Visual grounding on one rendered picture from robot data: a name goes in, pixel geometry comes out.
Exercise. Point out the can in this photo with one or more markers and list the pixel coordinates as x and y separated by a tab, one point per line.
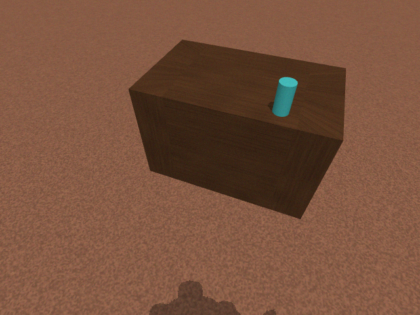
284	96

